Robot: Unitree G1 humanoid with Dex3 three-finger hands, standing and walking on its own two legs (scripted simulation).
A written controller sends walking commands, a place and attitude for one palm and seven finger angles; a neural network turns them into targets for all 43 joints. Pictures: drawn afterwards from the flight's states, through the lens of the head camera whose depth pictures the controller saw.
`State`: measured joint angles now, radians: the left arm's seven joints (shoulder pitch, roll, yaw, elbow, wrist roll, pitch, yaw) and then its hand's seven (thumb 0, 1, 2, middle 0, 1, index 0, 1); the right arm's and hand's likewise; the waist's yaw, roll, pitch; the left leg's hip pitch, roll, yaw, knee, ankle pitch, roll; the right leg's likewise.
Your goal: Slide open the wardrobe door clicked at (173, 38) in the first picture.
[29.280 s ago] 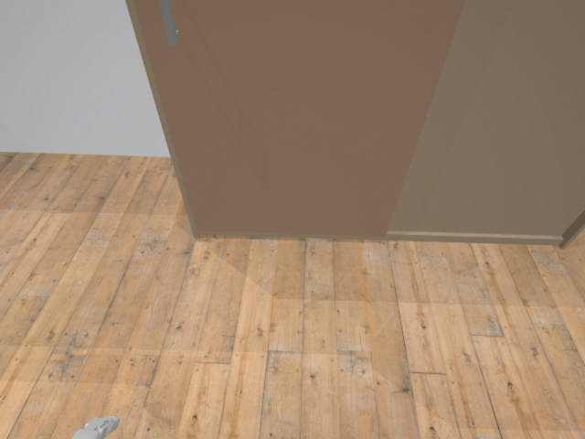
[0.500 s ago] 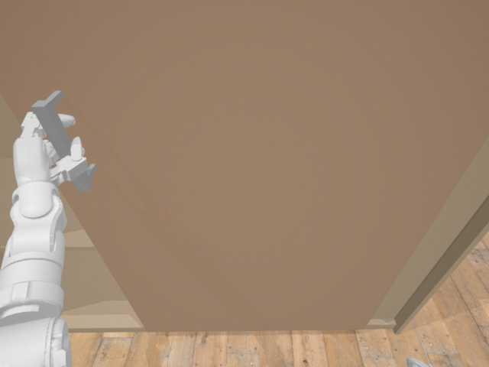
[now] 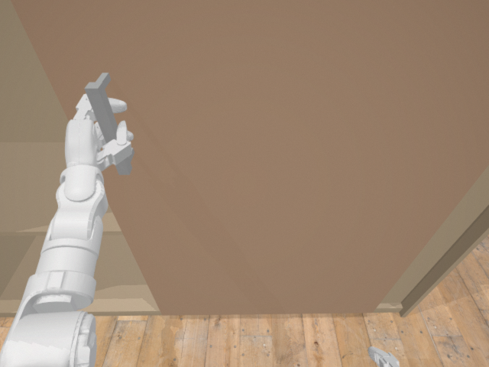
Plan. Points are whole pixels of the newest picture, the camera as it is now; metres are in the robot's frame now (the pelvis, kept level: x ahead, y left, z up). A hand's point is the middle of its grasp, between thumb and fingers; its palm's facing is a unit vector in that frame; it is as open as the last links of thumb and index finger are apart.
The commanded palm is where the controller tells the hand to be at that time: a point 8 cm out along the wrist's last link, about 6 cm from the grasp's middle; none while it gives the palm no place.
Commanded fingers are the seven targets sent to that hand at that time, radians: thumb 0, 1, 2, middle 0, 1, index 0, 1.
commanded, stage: stop walking and hold the door there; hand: left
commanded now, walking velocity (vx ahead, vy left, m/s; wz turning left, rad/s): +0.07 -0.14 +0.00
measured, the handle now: (115, 126) +0.44 +0.26 +0.19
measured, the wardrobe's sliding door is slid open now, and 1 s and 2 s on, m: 0.68 0.68 0.68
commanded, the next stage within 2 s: loosen the grip on the handle in 1.06 s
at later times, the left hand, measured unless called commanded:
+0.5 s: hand (123, 146) +0.39 +0.23 +0.19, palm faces +0.20 -0.98 -0.09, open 5.9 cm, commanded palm +0.37 +0.26 +0.16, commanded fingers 0.00 0.90 0.90 -0.45 -1.40 -0.45 -1.40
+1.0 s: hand (123, 146) +0.39 +0.23 +0.18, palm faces +0.27 -0.95 -0.15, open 5.9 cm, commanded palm +0.36 +0.26 +0.16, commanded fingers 0.00 0.90 0.90 -0.45 -1.40 -0.45 -1.40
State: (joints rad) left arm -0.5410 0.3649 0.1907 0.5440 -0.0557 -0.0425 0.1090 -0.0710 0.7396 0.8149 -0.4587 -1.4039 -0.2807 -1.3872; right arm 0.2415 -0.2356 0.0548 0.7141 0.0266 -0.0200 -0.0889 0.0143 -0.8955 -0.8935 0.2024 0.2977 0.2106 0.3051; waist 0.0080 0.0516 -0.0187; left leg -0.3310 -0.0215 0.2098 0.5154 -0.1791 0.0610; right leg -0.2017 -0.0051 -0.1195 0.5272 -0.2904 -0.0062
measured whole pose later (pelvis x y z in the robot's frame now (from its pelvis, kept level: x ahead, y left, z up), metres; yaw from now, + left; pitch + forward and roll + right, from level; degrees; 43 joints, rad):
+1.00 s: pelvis -0.02 +0.03 +0.00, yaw -3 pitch -1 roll -1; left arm -0.58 0.37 0.18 0.66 -0.07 -0.09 0.11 -0.05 0.73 0.85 -0.46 -1.40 -0.27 -1.37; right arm 0.26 -0.29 0.01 0.75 0.04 -0.01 -0.11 0.02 -0.90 -0.89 0.20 0.30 0.20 0.30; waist 0.00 0.03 -0.06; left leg -0.35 0.04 0.07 0.57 -0.20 0.02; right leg -0.21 -0.02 -0.10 0.55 -0.31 0.00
